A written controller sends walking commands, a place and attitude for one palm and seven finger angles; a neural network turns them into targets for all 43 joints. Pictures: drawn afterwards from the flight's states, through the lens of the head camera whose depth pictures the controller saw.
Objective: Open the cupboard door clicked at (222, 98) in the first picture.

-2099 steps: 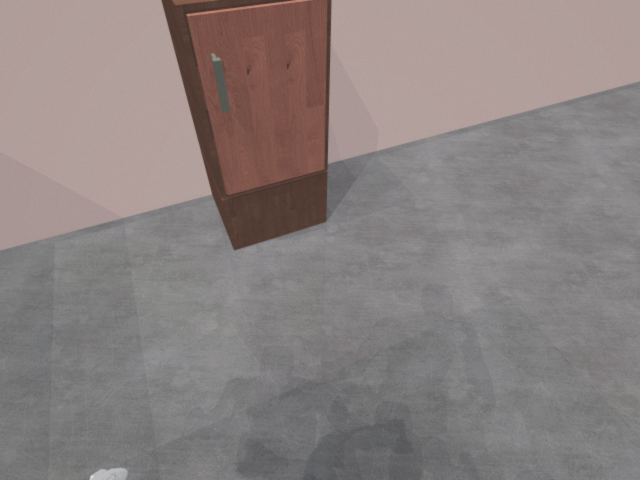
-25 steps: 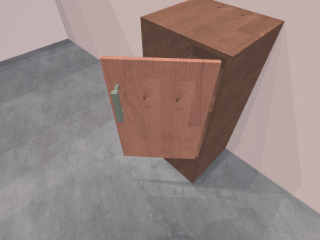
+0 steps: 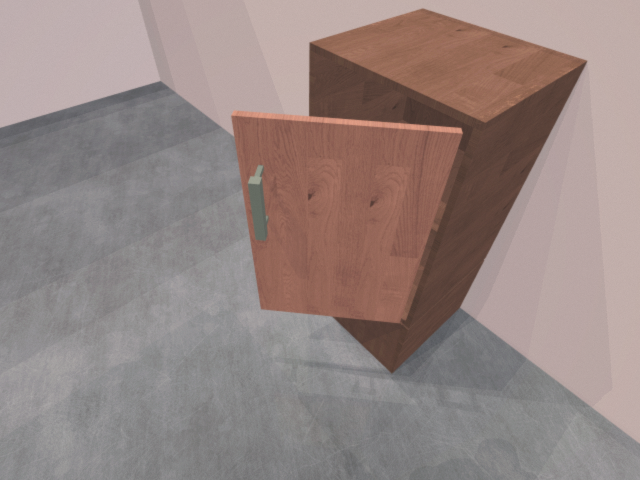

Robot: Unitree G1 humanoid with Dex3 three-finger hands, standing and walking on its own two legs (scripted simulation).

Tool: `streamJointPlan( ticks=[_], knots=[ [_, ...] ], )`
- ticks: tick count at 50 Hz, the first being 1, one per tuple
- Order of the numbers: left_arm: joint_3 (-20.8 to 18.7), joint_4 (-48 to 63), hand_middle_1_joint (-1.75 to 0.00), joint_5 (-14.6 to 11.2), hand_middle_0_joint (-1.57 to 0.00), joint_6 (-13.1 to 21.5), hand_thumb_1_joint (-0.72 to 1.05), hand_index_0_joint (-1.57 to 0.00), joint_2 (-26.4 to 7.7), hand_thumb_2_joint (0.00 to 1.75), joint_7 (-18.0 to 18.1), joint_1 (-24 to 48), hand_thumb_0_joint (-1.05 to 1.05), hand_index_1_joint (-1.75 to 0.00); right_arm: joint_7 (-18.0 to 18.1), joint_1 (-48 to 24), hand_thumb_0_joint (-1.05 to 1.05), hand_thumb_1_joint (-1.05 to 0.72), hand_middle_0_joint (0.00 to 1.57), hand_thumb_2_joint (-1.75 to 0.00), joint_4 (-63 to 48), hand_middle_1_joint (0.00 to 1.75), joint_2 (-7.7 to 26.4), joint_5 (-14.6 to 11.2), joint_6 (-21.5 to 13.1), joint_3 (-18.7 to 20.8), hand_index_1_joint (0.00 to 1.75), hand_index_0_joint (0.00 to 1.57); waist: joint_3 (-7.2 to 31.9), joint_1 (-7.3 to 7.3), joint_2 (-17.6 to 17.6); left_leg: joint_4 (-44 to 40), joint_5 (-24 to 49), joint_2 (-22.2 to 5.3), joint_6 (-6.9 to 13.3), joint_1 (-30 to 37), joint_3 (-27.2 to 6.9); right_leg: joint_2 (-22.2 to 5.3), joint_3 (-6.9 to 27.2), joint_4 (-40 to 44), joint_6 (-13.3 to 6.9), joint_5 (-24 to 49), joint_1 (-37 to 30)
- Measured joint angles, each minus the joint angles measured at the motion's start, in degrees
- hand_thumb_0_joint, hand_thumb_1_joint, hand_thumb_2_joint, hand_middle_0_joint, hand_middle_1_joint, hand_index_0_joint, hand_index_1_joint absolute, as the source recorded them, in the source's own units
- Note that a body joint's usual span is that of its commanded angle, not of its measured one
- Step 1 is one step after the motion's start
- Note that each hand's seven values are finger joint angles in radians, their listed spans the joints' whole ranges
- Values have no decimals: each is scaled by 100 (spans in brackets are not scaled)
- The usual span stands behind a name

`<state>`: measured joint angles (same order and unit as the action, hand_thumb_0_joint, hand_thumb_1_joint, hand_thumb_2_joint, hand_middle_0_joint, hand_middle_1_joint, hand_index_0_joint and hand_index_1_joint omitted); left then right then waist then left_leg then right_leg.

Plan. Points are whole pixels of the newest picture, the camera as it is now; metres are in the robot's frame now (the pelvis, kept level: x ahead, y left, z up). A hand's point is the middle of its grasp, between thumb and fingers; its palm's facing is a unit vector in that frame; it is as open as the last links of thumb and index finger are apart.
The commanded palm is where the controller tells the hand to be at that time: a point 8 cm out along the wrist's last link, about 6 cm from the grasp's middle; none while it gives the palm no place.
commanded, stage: look again from close up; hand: left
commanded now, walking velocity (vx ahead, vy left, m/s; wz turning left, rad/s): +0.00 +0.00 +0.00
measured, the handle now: (260, 203) +0.61 +0.15 -0.03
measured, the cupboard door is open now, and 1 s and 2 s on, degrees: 42 42 42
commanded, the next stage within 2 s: shuffle to correct the standing spot in 0.56 s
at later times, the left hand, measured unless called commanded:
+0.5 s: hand out of the picture +0.00 +0.16 -0.18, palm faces +0.02 -0.99 -0.16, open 7.4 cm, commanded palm none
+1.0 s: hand out of the picture +0.00 +0.15 -0.18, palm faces +0.04 -0.99 -0.13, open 7.4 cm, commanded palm none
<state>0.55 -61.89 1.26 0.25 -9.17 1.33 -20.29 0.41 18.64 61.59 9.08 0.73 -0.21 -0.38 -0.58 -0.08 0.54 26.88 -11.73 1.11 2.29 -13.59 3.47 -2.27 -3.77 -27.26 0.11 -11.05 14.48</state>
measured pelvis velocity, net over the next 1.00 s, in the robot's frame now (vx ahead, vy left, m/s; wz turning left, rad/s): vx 0.04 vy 0.00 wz -0.02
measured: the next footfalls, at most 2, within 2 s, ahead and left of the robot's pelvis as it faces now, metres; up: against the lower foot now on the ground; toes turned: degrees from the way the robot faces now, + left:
none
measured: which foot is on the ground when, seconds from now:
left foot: down 0.00-1.00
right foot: down 0.00-1.00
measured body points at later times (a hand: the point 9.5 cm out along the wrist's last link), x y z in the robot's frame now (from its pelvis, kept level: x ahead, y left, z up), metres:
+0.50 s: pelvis +0.00 +0.00 +0.00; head +0.00 +0.01 +0.45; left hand +0.00 +0.21 -0.16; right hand +0.00 -0.21 -0.16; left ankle +0.03 +0.09 -0.74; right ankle +0.04 -0.12 -0.74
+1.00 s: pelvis +0.04 +0.00 +0.00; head +0.03 +0.01 +0.45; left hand +0.00 +0.21 -0.17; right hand +0.01 -0.21 -0.16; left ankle +0.03 +0.09 -0.74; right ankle +0.04 -0.12 -0.74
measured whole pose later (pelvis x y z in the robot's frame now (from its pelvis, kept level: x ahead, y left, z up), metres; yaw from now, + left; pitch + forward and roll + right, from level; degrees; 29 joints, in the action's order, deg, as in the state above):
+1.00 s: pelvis +0.04 +0.00 +0.00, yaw -1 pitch -1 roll +0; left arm -1.3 -62.7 1.9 0.7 -7.1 0.6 -23.8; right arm 0.9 20.9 64.1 6.6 1.0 -1.1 0.6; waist 0.4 0.2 1.4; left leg 30.1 -17.3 0.5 2.1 -11.6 4.2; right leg -1.4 -2.4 -30.9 -0.7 -16.4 13.2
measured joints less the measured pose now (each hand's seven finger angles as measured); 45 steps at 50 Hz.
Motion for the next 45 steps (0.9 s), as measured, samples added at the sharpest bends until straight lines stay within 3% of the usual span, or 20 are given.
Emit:
streamJointPlan(
  ticks=[14,36,45],
  knots=[
    [21,-91,-30,-6,-20,61,90,-20,158,90,24,159,0,-30,43,-137,1,-92,20,-90,207,30,-156,-18,-50,-11,30,20,-25,12,54,-107,30,-7,-9,125,-5,15,-4,132,5,45,-136],
    [-34,-67,-30,-4,-20,66,91,-20,110,90,41,144,0,-30,42,-123,0,-91,20,-90,289,30,-208,-18,-50,1,30,20,-55,7,46,-196,32,-14,-8,207,17,29,20,239,12,66,-216],
    [-158,-25,-30,52,-20,29,91,-20,177,90,-48,-191,0,-30,28,100,0,-91,20,-90,257,30,-222,41,-15,75,30,20,82,22,48,189,-307,-78,11,111,36,100,78,-165,-86,-444,-105]
  ],
)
